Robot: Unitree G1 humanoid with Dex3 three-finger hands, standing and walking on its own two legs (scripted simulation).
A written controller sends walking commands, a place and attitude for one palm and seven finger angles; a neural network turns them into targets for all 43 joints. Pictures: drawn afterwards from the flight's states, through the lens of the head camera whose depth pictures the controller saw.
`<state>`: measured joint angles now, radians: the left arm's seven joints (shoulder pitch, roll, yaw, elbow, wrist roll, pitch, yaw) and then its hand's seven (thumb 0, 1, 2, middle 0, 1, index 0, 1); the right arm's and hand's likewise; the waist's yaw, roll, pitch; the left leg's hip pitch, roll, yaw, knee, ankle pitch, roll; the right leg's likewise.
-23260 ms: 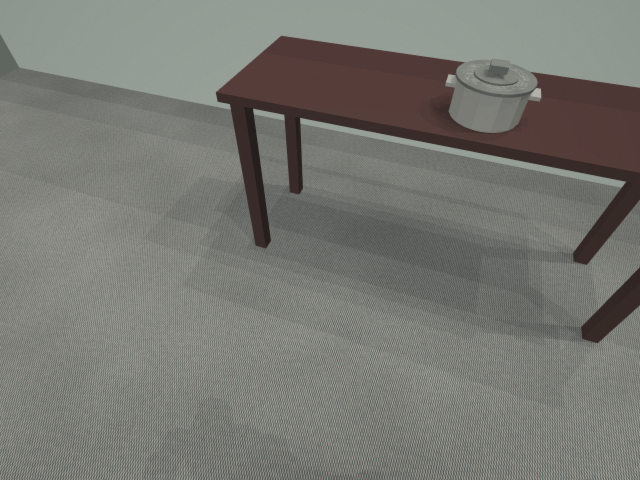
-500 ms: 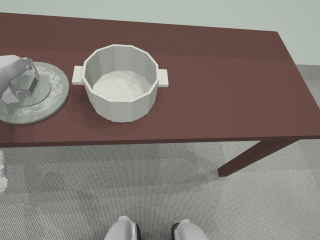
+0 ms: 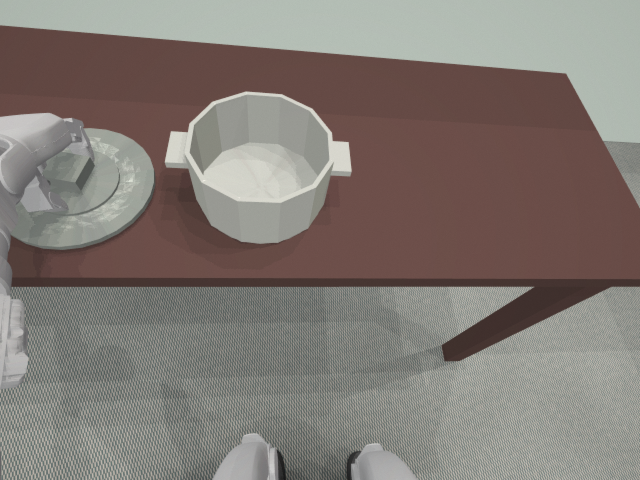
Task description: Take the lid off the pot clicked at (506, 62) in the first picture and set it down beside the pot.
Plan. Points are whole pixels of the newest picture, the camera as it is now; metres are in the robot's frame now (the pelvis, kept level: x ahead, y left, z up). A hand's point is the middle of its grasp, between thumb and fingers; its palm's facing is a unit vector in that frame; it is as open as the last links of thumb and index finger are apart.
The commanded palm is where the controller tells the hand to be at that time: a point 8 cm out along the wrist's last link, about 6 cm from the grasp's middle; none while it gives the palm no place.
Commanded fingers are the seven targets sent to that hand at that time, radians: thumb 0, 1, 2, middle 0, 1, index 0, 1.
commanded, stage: open the fingers wide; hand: left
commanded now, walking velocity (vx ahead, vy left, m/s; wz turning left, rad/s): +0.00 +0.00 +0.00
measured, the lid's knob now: (68, 170) +0.50 +0.31 +0.01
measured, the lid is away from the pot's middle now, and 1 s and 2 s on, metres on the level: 0.25 0.25 0.25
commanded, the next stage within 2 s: raise the empty hand in 0.34 s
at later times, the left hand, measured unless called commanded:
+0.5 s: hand (45, 185) +0.46 +0.32 +0.04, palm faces -0.45 -0.12 -0.89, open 11.0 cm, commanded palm +0.50 +0.30 +0.09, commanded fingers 0.00 0.02 0.58 -0.33 -0.90 -0.33 -0.90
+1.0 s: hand (25, 153) +0.47 +0.32 +0.08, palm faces -0.43 -0.13 -0.89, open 11.0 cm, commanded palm +0.50 +0.31 +0.15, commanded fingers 0.00 0.02 0.58 -0.33 -0.90 -0.33 -0.90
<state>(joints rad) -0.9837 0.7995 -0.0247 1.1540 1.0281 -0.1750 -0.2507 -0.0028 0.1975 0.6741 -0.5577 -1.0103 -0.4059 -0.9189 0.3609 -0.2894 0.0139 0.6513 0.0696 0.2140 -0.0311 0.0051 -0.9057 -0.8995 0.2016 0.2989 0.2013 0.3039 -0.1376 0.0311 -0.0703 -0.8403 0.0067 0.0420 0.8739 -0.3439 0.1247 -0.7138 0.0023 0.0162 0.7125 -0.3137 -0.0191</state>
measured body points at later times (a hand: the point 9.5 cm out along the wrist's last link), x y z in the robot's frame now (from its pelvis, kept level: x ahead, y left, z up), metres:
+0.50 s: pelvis +0.00 +0.00 +0.00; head +0.11 +0.04 +0.43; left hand +0.48 +0.32 +0.09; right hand +0.00 -0.29 -0.10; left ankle +0.04 +0.03 -0.70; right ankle +0.02 -0.20 -0.69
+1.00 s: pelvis +0.01 +0.00 +0.01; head +0.10 +0.04 +0.45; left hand +0.49 +0.33 +0.13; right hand +0.01 -0.28 -0.09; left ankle +0.04 +0.03 -0.70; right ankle +0.02 -0.20 -0.69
